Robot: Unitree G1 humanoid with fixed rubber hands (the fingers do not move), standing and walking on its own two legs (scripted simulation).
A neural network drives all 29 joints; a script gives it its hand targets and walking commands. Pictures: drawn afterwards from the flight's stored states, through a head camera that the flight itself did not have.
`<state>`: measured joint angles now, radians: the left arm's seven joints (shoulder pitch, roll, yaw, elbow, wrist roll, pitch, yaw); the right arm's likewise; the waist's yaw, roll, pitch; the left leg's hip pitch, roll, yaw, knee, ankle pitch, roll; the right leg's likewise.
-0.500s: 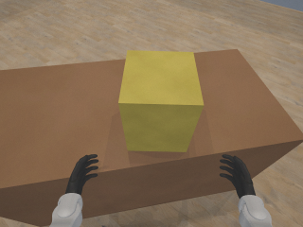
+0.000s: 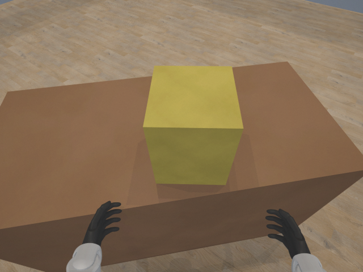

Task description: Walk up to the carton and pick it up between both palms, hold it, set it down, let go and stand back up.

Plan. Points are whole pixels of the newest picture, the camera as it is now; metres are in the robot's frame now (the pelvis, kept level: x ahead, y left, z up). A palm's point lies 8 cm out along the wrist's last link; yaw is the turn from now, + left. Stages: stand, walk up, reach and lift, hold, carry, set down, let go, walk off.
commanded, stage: set down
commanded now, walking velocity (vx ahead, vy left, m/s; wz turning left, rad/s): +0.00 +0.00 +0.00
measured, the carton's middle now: (191, 128) +0.45 +0.02 +0.01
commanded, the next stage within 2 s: let go in 0.50 s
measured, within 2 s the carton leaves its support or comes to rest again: neither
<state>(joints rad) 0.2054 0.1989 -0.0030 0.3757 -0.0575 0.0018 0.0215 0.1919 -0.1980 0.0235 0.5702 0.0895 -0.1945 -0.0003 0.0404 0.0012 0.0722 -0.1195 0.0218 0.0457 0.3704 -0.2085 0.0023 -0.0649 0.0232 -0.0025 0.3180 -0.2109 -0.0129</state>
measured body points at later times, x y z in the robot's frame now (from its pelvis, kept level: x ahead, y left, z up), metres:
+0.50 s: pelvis -0.01 +0.00 +0.00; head +0.01 +0.00 +0.45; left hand +0.17 +0.22 -0.09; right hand +0.17 -0.23 -0.09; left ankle +0.00 +0.11 -0.75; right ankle -0.02 -0.11 -0.75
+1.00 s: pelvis +0.01 +0.00 +0.00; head +0.03 +0.00 +0.45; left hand +0.18 +0.22 -0.10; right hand +0.17 -0.23 -0.10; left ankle +0.00 +0.11 -0.75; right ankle -0.02 -0.11 -0.75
